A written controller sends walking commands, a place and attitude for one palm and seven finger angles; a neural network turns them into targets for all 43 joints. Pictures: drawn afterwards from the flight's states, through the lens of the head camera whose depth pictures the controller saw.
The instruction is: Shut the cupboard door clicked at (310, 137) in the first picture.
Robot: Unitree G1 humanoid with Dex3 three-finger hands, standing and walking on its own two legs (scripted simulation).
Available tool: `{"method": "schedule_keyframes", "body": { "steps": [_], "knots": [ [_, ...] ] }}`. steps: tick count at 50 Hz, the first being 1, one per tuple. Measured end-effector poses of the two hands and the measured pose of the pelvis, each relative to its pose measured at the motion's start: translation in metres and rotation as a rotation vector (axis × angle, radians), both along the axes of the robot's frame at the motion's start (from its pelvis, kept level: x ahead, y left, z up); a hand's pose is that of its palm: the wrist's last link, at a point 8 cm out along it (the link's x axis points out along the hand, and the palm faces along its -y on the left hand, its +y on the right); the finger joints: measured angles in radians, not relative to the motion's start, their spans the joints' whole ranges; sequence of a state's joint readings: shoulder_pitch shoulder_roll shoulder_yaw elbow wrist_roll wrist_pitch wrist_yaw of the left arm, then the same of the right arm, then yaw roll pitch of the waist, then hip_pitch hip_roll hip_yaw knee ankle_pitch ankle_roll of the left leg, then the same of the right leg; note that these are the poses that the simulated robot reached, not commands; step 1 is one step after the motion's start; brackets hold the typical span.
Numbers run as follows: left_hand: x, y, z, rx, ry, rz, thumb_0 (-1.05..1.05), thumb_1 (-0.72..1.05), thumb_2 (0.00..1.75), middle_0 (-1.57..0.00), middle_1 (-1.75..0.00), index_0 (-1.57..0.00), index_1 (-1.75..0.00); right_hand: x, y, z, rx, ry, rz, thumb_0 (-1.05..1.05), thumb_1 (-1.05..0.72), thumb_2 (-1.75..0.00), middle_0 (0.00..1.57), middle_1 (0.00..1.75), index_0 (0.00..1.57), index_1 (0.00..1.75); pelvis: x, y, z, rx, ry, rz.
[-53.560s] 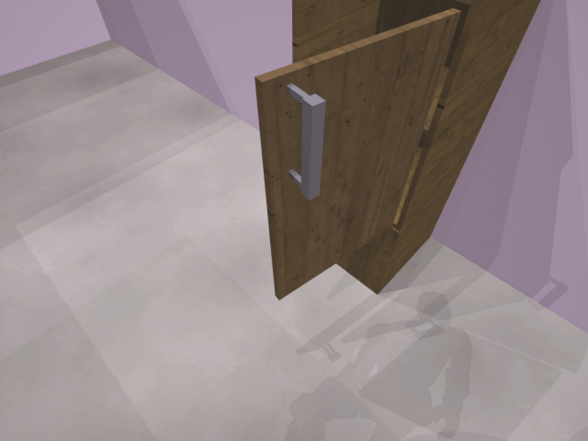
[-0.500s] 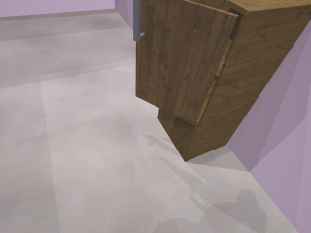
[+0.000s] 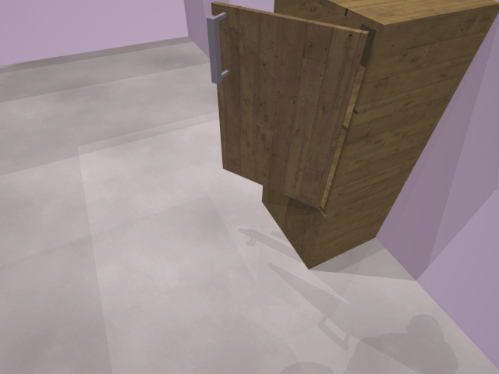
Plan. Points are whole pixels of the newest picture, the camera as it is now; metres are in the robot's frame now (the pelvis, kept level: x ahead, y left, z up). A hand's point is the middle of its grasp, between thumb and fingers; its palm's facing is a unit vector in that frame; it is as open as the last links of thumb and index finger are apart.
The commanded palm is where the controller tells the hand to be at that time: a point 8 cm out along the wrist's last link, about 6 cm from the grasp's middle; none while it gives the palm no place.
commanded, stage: let the arm hang, fingers relaxed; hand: left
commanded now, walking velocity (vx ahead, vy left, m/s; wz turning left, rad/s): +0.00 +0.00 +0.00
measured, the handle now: (219, 49) +0.88 +0.13 +0.14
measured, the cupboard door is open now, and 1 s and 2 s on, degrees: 33 33 33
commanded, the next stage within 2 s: look to check the result in 0.26 s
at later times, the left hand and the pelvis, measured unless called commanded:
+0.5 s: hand out of the picture -0.03 +0.16 -0.18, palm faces +0.04 -0.98 -0.18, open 7.4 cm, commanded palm none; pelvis +0.01 +0.00 +0.00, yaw +0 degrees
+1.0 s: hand out of the picture +0.00 +0.15 -0.18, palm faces +0.03 -0.99 -0.17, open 7.4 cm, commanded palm none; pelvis +0.03 -0.01 +0.00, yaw +0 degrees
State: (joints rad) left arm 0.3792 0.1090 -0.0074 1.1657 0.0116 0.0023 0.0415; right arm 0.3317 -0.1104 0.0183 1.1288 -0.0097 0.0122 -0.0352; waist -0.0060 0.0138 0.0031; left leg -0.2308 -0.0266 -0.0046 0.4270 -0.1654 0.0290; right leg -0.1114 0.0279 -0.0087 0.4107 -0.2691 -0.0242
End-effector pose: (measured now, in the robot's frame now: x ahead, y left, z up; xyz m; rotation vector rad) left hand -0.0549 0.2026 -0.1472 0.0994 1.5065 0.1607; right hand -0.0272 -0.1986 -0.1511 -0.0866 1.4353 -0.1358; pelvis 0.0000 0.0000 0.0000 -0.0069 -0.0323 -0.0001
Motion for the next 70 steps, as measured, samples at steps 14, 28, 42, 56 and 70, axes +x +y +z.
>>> {"method": "schedule_keyframes", "body": {
  "steps": [14,28,42,56,70],
  "knots": [
    [0.031,-0.013,-0.005,-0.031,-0.066,-0.012,0.01,0.9,0.9,-0.2,-0.3,-0.21,-0.3,0.002,-0.008,0.004,-0.027,-0.004,-0.014,0.0,-0.91,-0.9,0.2,0.3,0.2,0.3,0.005,-0.003,0.0,0.001,0.008,-0.003],
    [0.021,0.005,0.001,0.021,-0.009,-0.011,0.01,0.91,0.9,-0.19,-0.3,-0.2,-0.3,0.012,-0.014,0.004,-0.031,0.007,-0.006,0.0,-0.91,-0.9,0.2,0.3,0.2,0.3,0.013,-0.004,0.001,0.001,0.01,-0.005],
    [0.036,0.001,0.0,0.008,-0.024,-0.015,0.01,0.9,0.9,-0.2,-0.3,-0.2,-0.3,0.035,-0.021,0.006,-0.047,-0.023,0.008,0.0,-0.91,-0.9,0.2,0.3,0.2,0.3,0.021,-0.005,0.001,0.003,0.012,-0.006],
    [0.056,0.004,-0.002,0.023,-0.065,0.003,0.01,0.9,0.9,-0.2,-0.3,-0.2,-0.3,0.045,-0.024,0.003,-0.048,-0.019,0.026,0.0,-0.91,-0.9,0.2,0.3,0.2,0.3,0.025,-0.006,-0.002,0.004,0.017,0.024],
    [0.063,0.058,-0.021,0.086,-0.154,0.153,0.01,0.9,0.9,-0.2,-0.3,-0.21,-0.3,0.104,-0.024,0.0,-0.115,-0.074,0.208,0.0,-0.91,-0.9,0.2,0.3,0.2,0.3,0.02,0.014,-0.021,-0.004,0.012,0.198]
  ]
}}
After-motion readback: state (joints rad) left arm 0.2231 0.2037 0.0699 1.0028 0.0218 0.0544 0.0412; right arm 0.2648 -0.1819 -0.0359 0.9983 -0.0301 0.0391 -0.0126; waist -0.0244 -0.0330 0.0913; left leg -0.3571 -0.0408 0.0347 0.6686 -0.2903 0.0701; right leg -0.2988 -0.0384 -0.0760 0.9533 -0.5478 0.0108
